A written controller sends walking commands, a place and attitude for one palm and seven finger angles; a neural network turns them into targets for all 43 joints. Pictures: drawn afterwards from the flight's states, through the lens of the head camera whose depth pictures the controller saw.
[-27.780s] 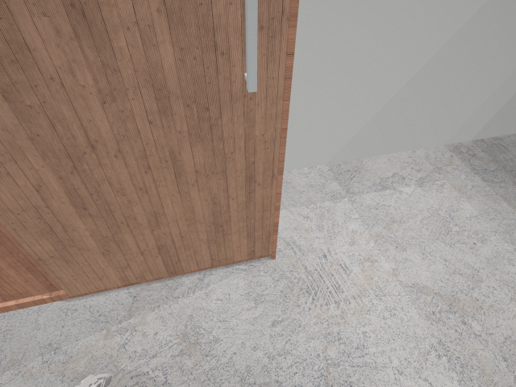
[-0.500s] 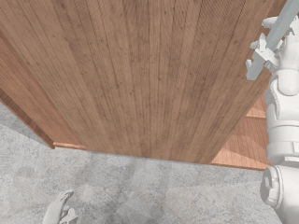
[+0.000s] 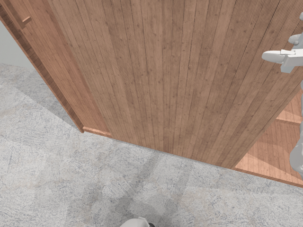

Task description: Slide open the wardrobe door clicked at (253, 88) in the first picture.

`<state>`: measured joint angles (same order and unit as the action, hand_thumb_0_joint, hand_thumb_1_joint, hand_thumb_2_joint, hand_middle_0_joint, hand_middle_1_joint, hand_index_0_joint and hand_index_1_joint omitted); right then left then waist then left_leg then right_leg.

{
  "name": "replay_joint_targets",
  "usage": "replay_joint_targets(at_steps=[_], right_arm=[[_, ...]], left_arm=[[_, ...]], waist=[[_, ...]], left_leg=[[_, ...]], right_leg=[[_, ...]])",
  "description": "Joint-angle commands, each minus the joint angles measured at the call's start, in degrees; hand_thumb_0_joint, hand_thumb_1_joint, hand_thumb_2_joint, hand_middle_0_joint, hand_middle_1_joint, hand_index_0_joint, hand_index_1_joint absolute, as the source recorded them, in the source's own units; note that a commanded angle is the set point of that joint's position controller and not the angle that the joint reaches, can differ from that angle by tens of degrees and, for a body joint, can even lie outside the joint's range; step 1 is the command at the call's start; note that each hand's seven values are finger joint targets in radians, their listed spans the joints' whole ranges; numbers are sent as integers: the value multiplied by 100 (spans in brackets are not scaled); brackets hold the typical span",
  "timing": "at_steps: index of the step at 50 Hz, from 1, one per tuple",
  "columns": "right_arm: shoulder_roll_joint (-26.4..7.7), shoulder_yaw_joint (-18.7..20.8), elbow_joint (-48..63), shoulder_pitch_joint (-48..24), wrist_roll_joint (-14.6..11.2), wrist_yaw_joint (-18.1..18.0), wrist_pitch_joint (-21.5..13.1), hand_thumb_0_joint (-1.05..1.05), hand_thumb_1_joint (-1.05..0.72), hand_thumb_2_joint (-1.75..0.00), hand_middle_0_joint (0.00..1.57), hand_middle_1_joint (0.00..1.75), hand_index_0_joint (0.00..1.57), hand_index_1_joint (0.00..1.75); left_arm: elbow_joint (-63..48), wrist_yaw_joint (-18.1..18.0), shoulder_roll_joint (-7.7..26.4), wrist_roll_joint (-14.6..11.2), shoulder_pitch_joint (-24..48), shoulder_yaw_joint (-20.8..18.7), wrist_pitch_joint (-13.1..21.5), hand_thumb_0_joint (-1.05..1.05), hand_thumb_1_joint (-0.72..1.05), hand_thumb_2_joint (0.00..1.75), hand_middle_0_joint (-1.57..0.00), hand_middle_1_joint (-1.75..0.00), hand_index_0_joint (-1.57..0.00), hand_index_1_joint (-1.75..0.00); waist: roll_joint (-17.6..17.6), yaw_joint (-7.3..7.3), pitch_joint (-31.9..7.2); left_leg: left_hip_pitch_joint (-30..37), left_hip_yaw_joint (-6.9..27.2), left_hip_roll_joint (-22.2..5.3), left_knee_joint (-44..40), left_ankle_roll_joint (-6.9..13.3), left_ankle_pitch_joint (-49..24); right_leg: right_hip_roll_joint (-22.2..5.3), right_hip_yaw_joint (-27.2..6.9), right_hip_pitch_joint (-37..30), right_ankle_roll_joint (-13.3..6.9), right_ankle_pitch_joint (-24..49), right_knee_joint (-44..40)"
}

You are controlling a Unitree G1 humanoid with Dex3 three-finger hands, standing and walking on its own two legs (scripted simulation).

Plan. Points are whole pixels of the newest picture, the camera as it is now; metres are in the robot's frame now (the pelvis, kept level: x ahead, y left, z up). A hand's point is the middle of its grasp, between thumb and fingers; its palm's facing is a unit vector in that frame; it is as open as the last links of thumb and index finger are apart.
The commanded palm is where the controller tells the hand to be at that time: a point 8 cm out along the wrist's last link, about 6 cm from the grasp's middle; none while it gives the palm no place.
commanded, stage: loosen the grip on the handle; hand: right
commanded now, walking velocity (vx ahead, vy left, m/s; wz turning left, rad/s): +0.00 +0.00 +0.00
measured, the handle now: out of the picture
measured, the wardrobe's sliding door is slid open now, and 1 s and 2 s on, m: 0.55 0.55 0.55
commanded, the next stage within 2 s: slip the hand off the handle in 0.18 s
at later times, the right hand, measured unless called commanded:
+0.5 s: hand (302, 34) +0.53 -0.23 +0.23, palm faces +0.27 +0.95 -0.12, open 14.2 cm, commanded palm +0.49 -0.29 +0.23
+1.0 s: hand out of the picture +0.49 -0.30 +0.24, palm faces +0.30 +0.95 -0.13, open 14.7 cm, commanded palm +0.45 -0.32 +0.23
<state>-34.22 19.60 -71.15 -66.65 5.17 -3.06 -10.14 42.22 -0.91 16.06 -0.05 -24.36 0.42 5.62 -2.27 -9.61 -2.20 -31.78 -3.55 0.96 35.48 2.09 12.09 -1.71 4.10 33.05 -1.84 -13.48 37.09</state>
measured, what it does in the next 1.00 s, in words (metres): shifts its weight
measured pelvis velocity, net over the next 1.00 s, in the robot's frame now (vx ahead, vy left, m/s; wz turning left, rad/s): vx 0.07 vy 0.00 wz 0.01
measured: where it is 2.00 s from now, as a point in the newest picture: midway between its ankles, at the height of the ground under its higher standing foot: outside the picture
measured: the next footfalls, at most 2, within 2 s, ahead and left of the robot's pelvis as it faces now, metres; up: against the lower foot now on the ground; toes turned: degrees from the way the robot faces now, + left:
none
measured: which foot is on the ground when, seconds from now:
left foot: down 0.00-1.00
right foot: down 0.00-1.00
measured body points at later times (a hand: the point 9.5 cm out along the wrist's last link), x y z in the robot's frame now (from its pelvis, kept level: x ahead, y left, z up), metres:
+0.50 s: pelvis +0.03 -0.01 +0.01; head +0.06 -0.02 +0.45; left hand +0.05 +0.26 -0.10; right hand +0.51 -0.28 +0.24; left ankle +0.06 +0.10 -0.72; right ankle +0.07 -0.10 -0.72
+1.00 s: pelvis +0.07 +0.00 +0.01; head +0.08 -0.01 +0.46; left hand +0.16 +0.27 -0.09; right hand +0.47 -0.35 +0.25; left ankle +0.06 +0.10 -0.72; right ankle +0.07 -0.10 -0.72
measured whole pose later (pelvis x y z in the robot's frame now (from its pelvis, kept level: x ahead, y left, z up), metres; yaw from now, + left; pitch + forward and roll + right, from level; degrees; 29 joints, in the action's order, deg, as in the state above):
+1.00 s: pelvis +0.07 +0.00 +0.01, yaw +1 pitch +5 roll +1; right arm -32.9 22.8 -39.5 -40.7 -5.5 8.8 -0.7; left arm 37.8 -5.1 16.0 -2.9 -21.4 0.6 4.6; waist 0.8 -0.5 -4.9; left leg -18.6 -2.9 2.0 28.6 1.8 15.3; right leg 0.6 -0.1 20.6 -1.8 -16.8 32.2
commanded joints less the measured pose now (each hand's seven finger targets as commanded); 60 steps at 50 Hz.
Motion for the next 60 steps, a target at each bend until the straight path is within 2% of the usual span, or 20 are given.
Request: replay_joint_targets(at_steps=[1,2,5,11,13,14,15,19,21,24,27,29,33,36,42,46,51,55,56,60], right_arm=[[-1771,234,2159,-3110,136,-258,-651,0,55,-20,30,122,30,122],[-1817,326,2159,-3122,73,-275,-737,0,55,-20,29,120,29,120],[-1423,170,1549,-2557,-159,-188,-656,0,55,-20,25,115,25,115],[-1318,-32,1612,-2426,-120,-160,-306,0,55,-20,25,115,25,115],[-1221,24,1728,-2184,-194,-155,-298,0,55,-20,25,115,25,115],[-1814,378,2337,-2682,-217,-175,-368,0,55,-20,25,115,25,115],[-2009,513,2166,-2625,-172,-176,-350,0,55,-20,25,115,25,115],[-1903,506,1859,-2002,-222,-109,-293,0,55,-20,25,115,25,115],[-2194,693,2052,-1943,-195,-98,-311,0,55,-20,25,115,25,115],[-1910,550,2185,-1828,-215,-15,-272,0,55,-20,25,115,25,115],[-2179,971,2653,-1270,-349,48,-240,0,55,-20,25,115,25,115],[-1929,927,2966,-873,-433,123,-133,0,55,-20,25,115,25,115],[-2065,1043,3567,-539,-473,234,77,0,55,-20,25,115,25,115],[-1729,718,4276,-688,-511,395,107,0,55,-20,25,115,25,115],[-1428,466,4255,-581,-890,1047,322,0,55,-20,25,115,25,115],[-895,94,4370,-147,-1112,1316,537,0,55,-20,25,115,25,115],[-848,469,4871,786,-1370,1144,629,0,55,-20,25,115,25,115],[-1168,1008,5376,1330,-1318,822,705,0,55,-20,25,115,25,115],[-1403,1202,5702,1435,-1282,722,668,0,55,-20,25,115,25,115],[-1210,1099,6614,1624,-1105,534,690,0,55,-20,25,115,25,115]], left_arm=[[-708,-61,1030,27,-275,-390,400,0,90,90,-20,-30,-20,-30],[-688,-61,1052,42,-339,-367,428,0,90,90,-20,-30,-20,-30],[-567,-102,1105,0,-359,-357,498,0,90,90,-20,-30,-20,-30],[-523,-188,1122,-47,-449,-344,591,0,90,90,-20,-30,-20,-30],[-512,-179,1126,-31,-477,-358,647,0,90,90,-20,-30,-20,-30],[-544,-202,1173,-19,-428,-344,670,0,90,90,-20,-30,-20,-30],[-528,-231,1140,-20,-446,-355,662,0,90,90,-20,-30,-20,-30],[-619,-269,1081,-58,-342,-267,638,0,90,90,-20,-30,-20,-30],[-703,-304,1083,-53,-321,-263,592,0,90,90,-20,-30,-20,-30],[-771,-302,1002,-71,-299,-253,532,0,90,90,-20,-30,-20,-30],[-899,-318,974,-64,-295,-264,416,0,90,90,-20,-30,-20,-30],[-1000,-301,899,-93,-231,-268,348,0,90,90,-20,-30,-20,-30],[-1109,-315,891,-144,-64,-275,218,0,90,90,-20,-30,-20,-30],[-1178,-330,838,-168,3,-296,168,0,90,90,-20,-30,-20,-30],[-984,-445,860,-255,8,-312,115,0,90,90,-20,-30,-20,-30],[-1081,-493,810,-313,146,-278,144,0,90,90,-20,-30,-20,-30],[-1193,-463,802,-305,412,-253,172,0,90,90,-20,-30,-20,-30],[-1284,-429,765,-277,662,-213,182,0,90,90,-20,-30,-20,-30],[-1343,-440,769,-261,757,-202,179,0,90,90,-20,-30,-20,-30],[-1448,-418,624,-240,1036,-150,209,0,90,90,-20,-30,-20,-30]], waist=[[1332,259,-2600],[1286,250,-2752],[377,136,-1687],[550,108,-1269],[510,176,-1400],[670,273,-1810],[678,281,-1917],[170,338,-1237],[254,411,-1467],[387,424,-1515],[401,683,-2085],[456,770,-2160],[517,785,-2041],[823,677,-2211],[1006,514,-2022],[1156,601,-1864],[679,888,-1723],[344,1118,-1743],[401,1213,-1811],[740,1221,-1931]], left_leg=[[364,487,-79,-591,-6,1193],[384,505,-39,-589,-7,1202],[393,608,-31,-866,-66,1646],[328,553,-44,-906,-69,1405],[373,513,-22,-868,-66,1267],[586,548,-26,-858,-71,1174],[706,573,-25,-853,-69,1146],[815,614,-47,-1031,-90,1276],[1064,635,-71,-996,-78,950],[1072,519,-35,-919,-55,345],[1607,508,-33,-783,-22,-747],[1773,460,-20,-721,-11,-1333],[1915,446,-24,-745,-45,-1751],[1817,411,-3,-742,-26,-1908],[1474,391,31,-871,-43,-1807],[1362,296,21,-904,13,-1570],[1498,207,39,-838,29,-1467],[1812,235,17,-773,-1,-1496],[1999,240,5,-732,11,-1575],[2033,267,25,-717,4,-1518]], right_leg=[[10,-683,-1470,-39,-1607,-874],[-4,-760,-1516,-34,-1621,-905],[16,-598,-880,-80,-1823,-815],[15,-655,-860,-116,-1813,-954],[-17,-687,-1034,-111,-1666,-982],[-30,-704,-1226,-102,-1576,-993],[-28,-691,-1231,-104,-1512,-997],[-1,-595,-847,-134,-1492,-985],[23,-550,-897,-169,-1091,-931],[16,-578,-1251,-141,-447,-943],[56,-480,-1616,-129,764,-792],[73,-424,-1813,-107,1374,-740],[75,-368,-1902,-120,1714,-741],[64,-401,-2304,-121,2117,-666],[67,-501,-2631,-89,2029,-629],[104,-601,-2683,-36,1993,-659],[96,-709,-2548,-7,1998,-703],[115,-650,-2283,-26,1776,-817],[118,-612,-2219,-30,1873,-815],[109,-572,-2442,-8,1960,-877]])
